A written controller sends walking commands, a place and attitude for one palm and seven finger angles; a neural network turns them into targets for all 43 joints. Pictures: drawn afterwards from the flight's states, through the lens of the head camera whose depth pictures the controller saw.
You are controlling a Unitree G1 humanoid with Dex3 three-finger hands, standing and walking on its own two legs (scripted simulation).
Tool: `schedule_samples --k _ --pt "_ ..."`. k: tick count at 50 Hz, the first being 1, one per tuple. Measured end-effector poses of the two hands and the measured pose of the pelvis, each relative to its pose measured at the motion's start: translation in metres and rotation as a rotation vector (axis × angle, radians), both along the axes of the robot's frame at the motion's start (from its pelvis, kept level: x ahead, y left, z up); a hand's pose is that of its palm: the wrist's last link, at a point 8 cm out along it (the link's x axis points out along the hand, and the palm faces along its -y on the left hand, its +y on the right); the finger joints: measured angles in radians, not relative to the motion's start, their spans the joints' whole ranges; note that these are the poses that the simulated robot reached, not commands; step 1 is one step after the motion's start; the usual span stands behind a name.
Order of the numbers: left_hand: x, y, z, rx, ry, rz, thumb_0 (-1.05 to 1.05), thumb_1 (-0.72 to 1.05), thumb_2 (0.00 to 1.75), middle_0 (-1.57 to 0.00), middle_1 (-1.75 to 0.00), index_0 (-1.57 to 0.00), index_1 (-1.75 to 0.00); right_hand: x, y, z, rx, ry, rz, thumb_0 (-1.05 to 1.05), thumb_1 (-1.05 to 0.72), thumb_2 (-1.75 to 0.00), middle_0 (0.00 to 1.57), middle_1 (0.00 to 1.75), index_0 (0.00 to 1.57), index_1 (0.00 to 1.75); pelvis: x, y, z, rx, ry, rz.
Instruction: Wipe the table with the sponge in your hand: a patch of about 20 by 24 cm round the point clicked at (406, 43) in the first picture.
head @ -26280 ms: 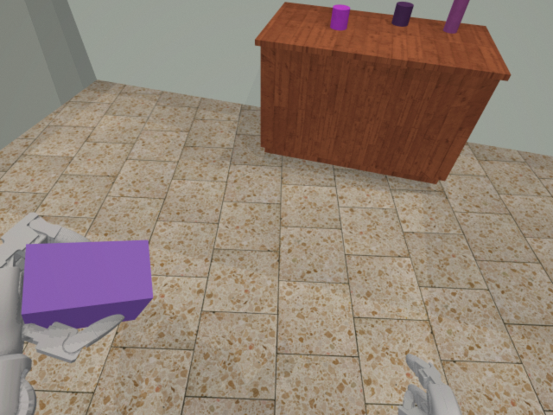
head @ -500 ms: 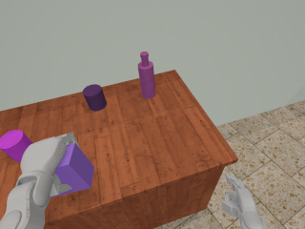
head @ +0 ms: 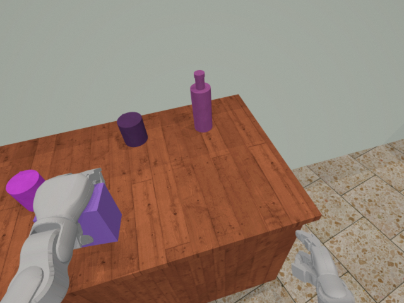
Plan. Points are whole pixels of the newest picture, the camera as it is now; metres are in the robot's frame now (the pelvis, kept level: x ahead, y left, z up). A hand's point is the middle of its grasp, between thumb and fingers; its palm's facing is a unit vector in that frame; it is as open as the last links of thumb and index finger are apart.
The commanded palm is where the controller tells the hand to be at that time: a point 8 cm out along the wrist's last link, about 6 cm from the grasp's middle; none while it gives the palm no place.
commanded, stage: turn the palm down, sponge in hand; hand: left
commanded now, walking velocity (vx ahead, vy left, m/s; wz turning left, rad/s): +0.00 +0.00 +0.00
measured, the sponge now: (86, 221) +0.22 +0.29 +0.05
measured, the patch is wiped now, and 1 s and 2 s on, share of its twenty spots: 0.00 0.00 0.00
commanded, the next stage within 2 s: move the sponge above the wiping area in 0.12 s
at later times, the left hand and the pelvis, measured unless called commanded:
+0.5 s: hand (75, 208) +0.22 +0.29 +0.09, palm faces +0.02 -0.08 -1.00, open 10.5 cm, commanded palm +0.19 +0.28 +0.15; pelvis +0.00 -0.01 +0.00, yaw +0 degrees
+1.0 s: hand (81, 209) +0.23 +0.30 +0.06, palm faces -0.01 -0.10 -1.00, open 10.5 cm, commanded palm +0.20 +0.28 +0.13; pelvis +0.00 -0.01 +0.00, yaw +0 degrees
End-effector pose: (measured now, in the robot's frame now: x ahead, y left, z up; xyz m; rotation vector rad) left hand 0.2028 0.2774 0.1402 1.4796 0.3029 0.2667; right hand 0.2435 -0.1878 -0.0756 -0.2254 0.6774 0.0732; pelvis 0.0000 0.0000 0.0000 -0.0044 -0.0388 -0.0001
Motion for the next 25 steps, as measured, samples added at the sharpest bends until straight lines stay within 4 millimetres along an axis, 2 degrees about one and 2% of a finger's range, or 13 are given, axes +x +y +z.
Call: schedule_samples --k 6,10,17,25 --pt "-0.002 0.015 0.014 0.0 -0.092 0.104 -0.01 -0.54 1.03 -0.67 -1.33 -0.71 -1.32 0.001 0.0 -0.001 0.019 0.001 -0.004 0.01 -0.9 -0.9 0.2 0.3 0.2 0.3 -0.002 -0.002 0.0 -0.002 0.0 0.006" --pt "-0.003 0.013 0.007 -0.022 -0.04 0.146 -0.01 -0.54 1.03 -0.67 -1.33 -0.71 -1.32 0.003 0.001 0.0 0.036 -0.011 -0.01 0.01 -0.9 -0.9 0.2 0.3 0.2 0.3 -0.003 -0.001 0.001 0.0 0.002 0.009" --pt "-0.002 -0.001 -0.007 -0.03 0.044 0.057 -0.01 -0.54 1.03 -0.67 -1.33 -0.71 -1.32 0.001 -0.002 0.001 0.023 -0.016 -0.01 0.01 -0.91 -0.9 0.2 0.3 0.2 0.3 -0.004 -0.004 0.001 0.003 -0.003 0.004" --pt "0.0 0.012 -0.001 -0.005 -0.026 0.087 -0.01 -0.54 1.03 -0.67 -1.32 -0.71 -1.31 -0.007 -0.013 0.0 0.003 -0.002 -0.032 0.01 -0.9 -0.9 0.2 0.3 0.2 0.3 -0.003 -0.008 0.001 -0.001 -0.005 -0.002"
